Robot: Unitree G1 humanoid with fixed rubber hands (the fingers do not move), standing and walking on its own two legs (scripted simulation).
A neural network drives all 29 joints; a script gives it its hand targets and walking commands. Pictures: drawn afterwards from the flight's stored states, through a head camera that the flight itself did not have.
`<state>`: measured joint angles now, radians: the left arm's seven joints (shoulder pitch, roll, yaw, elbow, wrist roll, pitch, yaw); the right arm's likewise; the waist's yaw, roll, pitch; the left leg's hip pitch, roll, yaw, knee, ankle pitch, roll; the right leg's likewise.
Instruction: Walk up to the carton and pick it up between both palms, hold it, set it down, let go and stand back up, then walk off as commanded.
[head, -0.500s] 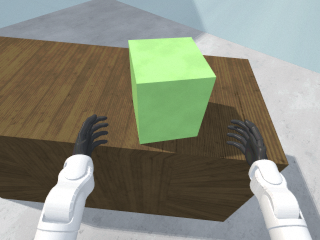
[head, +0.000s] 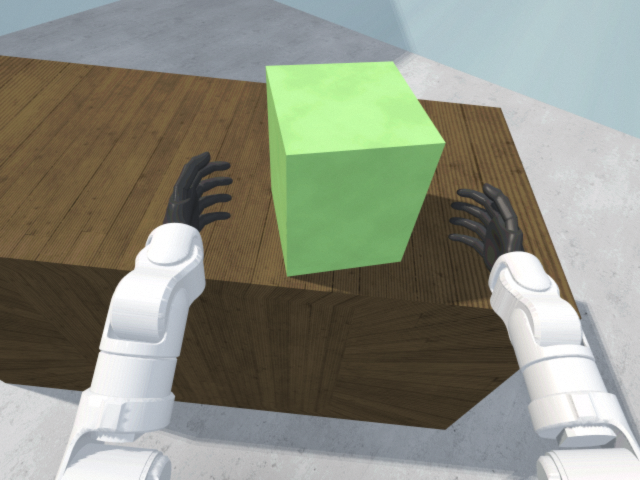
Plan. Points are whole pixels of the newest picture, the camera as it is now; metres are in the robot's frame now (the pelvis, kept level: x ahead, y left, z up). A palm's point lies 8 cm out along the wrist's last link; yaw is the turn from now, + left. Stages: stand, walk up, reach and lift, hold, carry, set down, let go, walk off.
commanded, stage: reach and lift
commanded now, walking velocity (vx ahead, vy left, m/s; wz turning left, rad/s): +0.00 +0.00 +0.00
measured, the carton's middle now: (338, 171) +0.56 +0.00 +0.06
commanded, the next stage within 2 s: none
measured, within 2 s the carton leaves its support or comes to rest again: neither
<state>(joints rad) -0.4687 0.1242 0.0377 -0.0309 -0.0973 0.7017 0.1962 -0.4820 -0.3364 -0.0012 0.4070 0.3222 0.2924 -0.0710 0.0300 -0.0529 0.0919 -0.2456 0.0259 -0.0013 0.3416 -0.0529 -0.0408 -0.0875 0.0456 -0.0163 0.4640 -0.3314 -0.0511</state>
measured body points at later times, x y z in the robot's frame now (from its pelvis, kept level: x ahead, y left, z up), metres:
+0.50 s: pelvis +0.01 +0.00 +0.00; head +0.03 +0.01 +0.45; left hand +0.43 +0.18 +0.16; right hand +0.47 -0.18 +0.15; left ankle +0.08 +0.15 -0.74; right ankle -0.05 -0.07 -0.74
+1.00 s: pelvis +0.03 +0.00 +0.00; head +0.08 +0.02 +0.44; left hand +0.50 +0.19 +0.17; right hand +0.53 -0.16 +0.17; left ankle +0.08 +0.15 -0.74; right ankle -0.05 -0.07 -0.74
